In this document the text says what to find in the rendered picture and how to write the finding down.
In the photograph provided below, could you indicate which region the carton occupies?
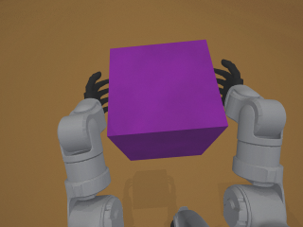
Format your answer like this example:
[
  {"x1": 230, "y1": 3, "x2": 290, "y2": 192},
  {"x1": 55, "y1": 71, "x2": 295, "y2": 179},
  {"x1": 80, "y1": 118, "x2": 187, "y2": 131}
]
[{"x1": 107, "y1": 40, "x2": 228, "y2": 161}]

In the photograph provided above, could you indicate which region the robot left hand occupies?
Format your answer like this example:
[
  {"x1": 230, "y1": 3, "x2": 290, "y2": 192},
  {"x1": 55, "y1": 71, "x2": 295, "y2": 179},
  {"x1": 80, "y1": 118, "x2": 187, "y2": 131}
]
[{"x1": 83, "y1": 71, "x2": 109, "y2": 113}]

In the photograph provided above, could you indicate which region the robot right hand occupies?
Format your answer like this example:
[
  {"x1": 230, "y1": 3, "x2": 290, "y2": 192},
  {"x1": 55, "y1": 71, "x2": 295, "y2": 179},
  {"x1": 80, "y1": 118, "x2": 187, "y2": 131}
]
[{"x1": 213, "y1": 59, "x2": 243, "y2": 106}]

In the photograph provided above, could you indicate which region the robot left forearm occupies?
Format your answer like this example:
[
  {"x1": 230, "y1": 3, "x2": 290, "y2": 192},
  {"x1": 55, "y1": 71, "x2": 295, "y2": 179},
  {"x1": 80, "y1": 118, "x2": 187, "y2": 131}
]
[{"x1": 57, "y1": 97, "x2": 111, "y2": 227}]

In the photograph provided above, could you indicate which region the robot right forearm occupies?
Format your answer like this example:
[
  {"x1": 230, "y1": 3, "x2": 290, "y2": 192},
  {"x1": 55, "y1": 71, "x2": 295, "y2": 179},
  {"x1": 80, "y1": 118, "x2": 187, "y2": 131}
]
[{"x1": 223, "y1": 84, "x2": 287, "y2": 219}]

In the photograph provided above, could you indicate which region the robot right shin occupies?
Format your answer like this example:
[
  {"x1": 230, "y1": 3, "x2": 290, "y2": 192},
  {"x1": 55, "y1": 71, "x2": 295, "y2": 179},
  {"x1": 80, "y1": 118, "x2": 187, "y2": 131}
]
[{"x1": 177, "y1": 206, "x2": 188, "y2": 213}]

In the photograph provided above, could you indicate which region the left robot upper arm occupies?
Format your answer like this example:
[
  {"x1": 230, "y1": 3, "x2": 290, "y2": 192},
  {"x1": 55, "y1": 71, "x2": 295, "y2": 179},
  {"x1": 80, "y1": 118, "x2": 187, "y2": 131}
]
[{"x1": 68, "y1": 195, "x2": 124, "y2": 227}]

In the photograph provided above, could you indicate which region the right robot thigh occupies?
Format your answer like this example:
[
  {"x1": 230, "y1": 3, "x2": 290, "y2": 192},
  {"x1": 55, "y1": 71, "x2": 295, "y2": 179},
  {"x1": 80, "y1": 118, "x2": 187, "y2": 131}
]
[{"x1": 173, "y1": 210, "x2": 209, "y2": 227}]

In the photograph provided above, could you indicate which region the right robot upper arm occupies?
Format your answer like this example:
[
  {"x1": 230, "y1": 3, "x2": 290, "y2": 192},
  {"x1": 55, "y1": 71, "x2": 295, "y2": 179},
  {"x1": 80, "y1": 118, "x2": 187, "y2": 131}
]
[{"x1": 223, "y1": 184, "x2": 290, "y2": 227}]

